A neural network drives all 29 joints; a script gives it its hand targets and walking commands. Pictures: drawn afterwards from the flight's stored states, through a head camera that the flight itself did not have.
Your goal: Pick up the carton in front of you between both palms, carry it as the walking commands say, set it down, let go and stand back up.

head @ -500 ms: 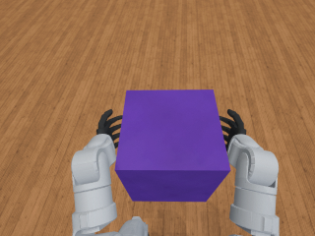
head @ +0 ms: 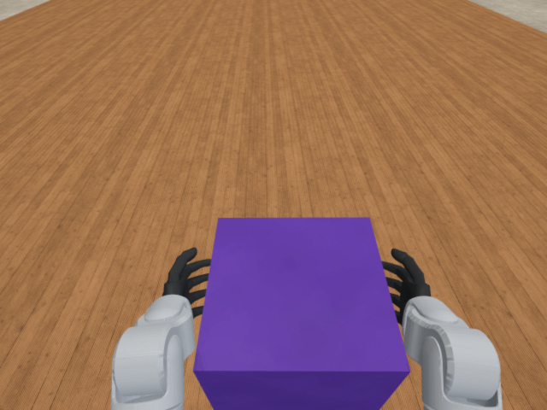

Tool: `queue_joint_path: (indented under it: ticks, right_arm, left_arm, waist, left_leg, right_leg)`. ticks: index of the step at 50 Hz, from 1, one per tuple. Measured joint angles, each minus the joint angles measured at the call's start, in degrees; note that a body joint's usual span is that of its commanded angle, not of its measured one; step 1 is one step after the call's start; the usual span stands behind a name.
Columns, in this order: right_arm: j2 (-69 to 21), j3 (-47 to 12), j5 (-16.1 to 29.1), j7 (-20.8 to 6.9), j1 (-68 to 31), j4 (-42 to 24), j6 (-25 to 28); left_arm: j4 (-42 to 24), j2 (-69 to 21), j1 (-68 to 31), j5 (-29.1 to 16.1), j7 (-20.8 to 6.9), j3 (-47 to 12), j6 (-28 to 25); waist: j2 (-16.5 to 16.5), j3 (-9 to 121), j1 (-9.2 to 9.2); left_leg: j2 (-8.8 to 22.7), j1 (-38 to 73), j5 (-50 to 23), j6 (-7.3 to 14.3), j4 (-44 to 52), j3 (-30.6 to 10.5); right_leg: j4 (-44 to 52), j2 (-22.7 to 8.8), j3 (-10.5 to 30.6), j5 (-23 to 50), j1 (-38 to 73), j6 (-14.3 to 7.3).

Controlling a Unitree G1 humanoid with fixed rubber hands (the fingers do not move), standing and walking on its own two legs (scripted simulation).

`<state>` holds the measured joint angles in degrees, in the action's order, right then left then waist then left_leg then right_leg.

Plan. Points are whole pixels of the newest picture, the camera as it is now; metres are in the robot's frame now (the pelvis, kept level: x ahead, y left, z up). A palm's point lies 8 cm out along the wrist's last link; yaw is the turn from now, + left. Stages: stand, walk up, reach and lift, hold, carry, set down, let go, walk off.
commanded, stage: carry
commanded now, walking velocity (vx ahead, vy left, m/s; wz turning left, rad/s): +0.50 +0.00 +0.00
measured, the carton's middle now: (293, 327) +0.25 +0.00 +0.03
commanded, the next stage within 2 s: none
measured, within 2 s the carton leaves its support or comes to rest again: neither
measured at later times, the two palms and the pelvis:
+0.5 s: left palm (222, 168) +0.54 +0.13 +0.10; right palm (371, 165) +0.56 -0.17 +0.10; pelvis +0.31 -0.03 +0.00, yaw +3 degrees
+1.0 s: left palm (227, 109) +0.81 +0.14 +0.10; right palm (344, 111) +0.80 -0.16 +0.09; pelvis +0.56 -0.01 -0.01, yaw +1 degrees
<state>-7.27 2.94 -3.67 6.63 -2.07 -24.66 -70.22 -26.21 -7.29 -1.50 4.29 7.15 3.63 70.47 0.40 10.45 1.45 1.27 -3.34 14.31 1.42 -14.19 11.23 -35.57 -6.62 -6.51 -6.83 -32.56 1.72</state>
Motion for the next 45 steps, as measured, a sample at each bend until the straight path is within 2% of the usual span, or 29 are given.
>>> queue_joint_path:
  ticks: [3, 6, 7, 8, 9, 11, 12, 14, 16, 20, 24, 28, 30, 32, 34, 36, 38, 41, 43, 45]
  right_arm:
    - [0.01, -0.14, -0.1, 0.01, -0.79, -0.26, -0.62]
    - [-0.01, 0.13, -0.47, 0.02, -2.01, -0.18, -1.49]
    - [0.02, 0.61, -0.6, 0.02, -2.58, -0.09, -1.72]
    - [0.05, 1.39, -0.68, 0.02, -2.97, 0.37, -1.79]
    - [0.06, 2.14, -0.77, 0.03, -3.09, 0.89, -1.84]
    - [-0.02, 2.79, -0.98, 0.02, -2.96, 1.75, -2.0]
    - [-0.01, 2.61, -1.06, 0.02, -2.73, 1.99, -1.96]
    - [0.02, 1.83, -1.11, 0.02, -2.09, 2.18, -1.45]
    - [0.02, 1.0, -1.07, 0.01, -1.3, 1.74, -0.55]
    - [-0.01, -0.14, -0.96, 0.01, 0.42, -0.49, 1.09]
    - [-0.04, -0.28, -0.75, 0.01, 1.32, -3.93, 1.17]
    - [0.0, 0.25, -0.44, 0.02, 0.75, -5.84, 0.03]
    - [0.03, 0.68, -0.24, 0.02, -0.59, -5.77, -0.72]
    - [-0.02, 0.52, -0.32, 0.03, -2.46, -3.0, -0.33]
    - [-0.11, 0.76, -0.26, 0.04, -4.03, -0.6, -0.52]
    - [-0.16, 1.11, -0.08, 0.04, -3.94, 0.02, -0.61]
    - [-0.13, 1.36, 0.1, 0.04, -3.2, -0.58, -0.36]
    - [-0.08, 1.46, 0.37, 0.04, -2.5, -2.29, 0.67]
    - [-0.07, 1.32, 0.55, 0.04, -2.25, -3.41, 1.26]
    - [-0.06, 1.05, 0.67, 0.04, -2.07, -4.23, 1.39]
  left_arm:
    - [-0.65, 0.03, -0.34, -0.05, 0.0, 0.35, 0.54]
    - [-0.14, 0.06, -1.62, -0.26, -0.01, 0.86, 1.06]
    - [0.61, 0.03, -2.34, -0.34, -0.01, 0.84, 0.91]
    - [2.15, -0.02, -3.19, -0.34, -0.01, 0.65, 0.44]
    - [3.89, -0.06, -4.07, -0.33, -0.01, 0.47, 0.13]
    - [5.93, -0.11, -4.6, -0.37, -0.01, 0.37, -0.12]
    - [6.13, -0.1, -4.22, -0.44, -0.01, 0.4, -0.27]
    - [5.57, -0.07, -2.86, -0.62, -0.01, 0.48, -0.81]
    - [4.43, -0.04, -1.59, -0.84, -0.02, 0.5, -1.55]
    - [1.84, -0.04, 0.18, -1.28, -0.08, 0.17, -2.93]
    - [-0.98, -0.03, 0.38, -1.43, -0.08, -0.6, -2.88]
    - [-2.58, 0.0, -0.81, -1.07, -0.07, -1.02, -1.41]
    - [-2.94, 0.01, -1.96, -0.71, -0.07, -0.79, -0.44]
    - [-1.83, 0.02, -3.61, -0.57, -0.06, 0.84, 0.36]
    - [-0.75, -0.05, -4.49, -0.25, -0.06, 1.85, 1.06]
    - [-0.16, -0.05, -4.6, 0.05, -0.07, 1.68, 1.35]
    - [-0.08, -0.05, -4.47, 0.14, -0.07, 1.09, 1.09]
    - [-1.05, -0.09, -4.36, 0.01, -0.07, 0.46, -0.02]
    - [-2.18, -0.08, -4.07, -0.09, -0.07, 0.2, -0.63]
    - [-3.31, -0.07, -3.64, -0.11, -0.07, 0.1, -0.73]
  waist:
    - [0.04, 0.39, -0.35]
    - [-0.57, 0.42, -0.56]
    - [-1.55, 0.19, -0.81]
    - [-2.79, -0.01, -1.22]
    - [-3.11, -0.38, -1.76]
    - [-2.59, -1.67, -2.27]
    - [-2.31, -2.31, -2.39]
    - [-2.06, -3.28, -2.59]
    - [-1.72, -3.89, -2.89]
    - [-1.04, -3.71, -3.15]
    - [-0.96, -3.07, -2.76]
    - [-0.62, -2.17, -2.45]
    - [-0.35, -2.23, -2.31]
    - [2.15, -2.77, -1.36]
    - [2.28, -4.23, -0.9]
    - [1.93, -5.66, -0.76]
    - [1.56, -6.77, -0.61]
    - [1.18, -7.87, -0.31]
    - [1.18, -8.01, -0.25]
    - [1.65, -7.5, -0.43]
  left_leg:
    - [0.35, 4.08, 3.53, -1.53, -0.01, -0.31]
    - [1.5, 6.79, 9.27, -3.52, -3.94, -1.05]
    - [2.78, 6.42, 12.24, -4.04, -7.96, -1.55]
    - [4.56, 3.84, 13.46, -3.99, -14.97, -2.33]
    - [5.01, -0.35, 13.11, -3.7, -24.34, -4.13]
    - [3.75, -9.77, 12.49, -2.66, -41.66, -7.24]
    - [3.31, -13.97, 11.15, -2.01, -47.08, -7.64]
    - [3.47, -20.59, 7.18, -1.22, -50.29, -7.4]
    - [4.02, -25.11, 3.86, -1.08, -47.21, -6.78]
    - [5.1, -29.67, -1.68, -1.92, -34.47, -5.56]
    - [5.18, -29.87, -7.27, -2.05, -22.03, -4.06]
    - [4.23, -27.04, -10.59, -1.37, -14.94, -1.32]
    - [3.26, -23.59, -12.08, -0.59, -11.57, 0.71]
    - [1.87, -23.63, -9.64, 2.35, -15.69, 2.1]
    - [2.02, -22.65, -6.05, 3.22, -16.65, 2.55]
    - [2.15, -20.19, -6.05, 2.22, -13.69, 2.74]
    - [1.97, -17.47, -6.58, 2.22, -10.01, 2.73]
    - [1.76, -14.43, -6.23, 2.03, -7.19, 2.4]
    - [1.6, -12.98, -4.7, 1.54, -7.59, 2.18]
    - [1.13, -11.61, -2.06, 0.82, -9.6, 2.16]
  right_leg:
    - [4.43, 0.26, -1.51, 3.15, 0.77, -0.31]
    - [8.06, 1.37, -4.07, 1.42, 4.19, -1.28]
    - [7.82, 2.07, -5.02, 3.36, 5.14, -2.99]
    - [5.19, 2.67, -5.97, 2.71, 4.8, -4.39]
    - [3.16, 2.78, -6.48, 0.49, 4.65, -5.28]
    - [3.43, 2.56, -6.94, -2.66, 6.31, -5.89]
    - [4.91, 2.51, -7.06, -2.92, 7.72, -5.49]
    - [8.67, 2.85, -7.21, -2.74, 10.96, -5.12]
    - [12.3, 3.17, -7.05, -2.73, 14.3, -4.98]
    - [18.06, 3.61, -6.6, -3.73, 20.82, -4.27]
    - [20.84, 3.87, -6.4, -6.75, 27.16, -2.76]
    - [19.66, 3.59, -5.92, -12.38, 32.72, -0.52]
    - [14.3, 2.69, -5.17, -17.52, 33.85, 0.91]
    - [0.41, 0.04, -2.86, -20.75, 29.24, 1.44]
    - [-16.27, 1.53, 1.01, -22.68, 20.88, 1.22]
    - [-23.29, 2.91, 1.93, -22.32, 14.14, 0.34]
    - [-18.91, 3.28, 1.45, -20.21, 10.39, -0.07]
    - [-5.92, 3.51, 0.84, -16.61, 8.37, -0.29]
    - [1.9, 3.35, -0.02, -10.84, 8.64, -0.46]
    - [9.5, 2.74, -1.25, -1.8, 10.67, -0.51]
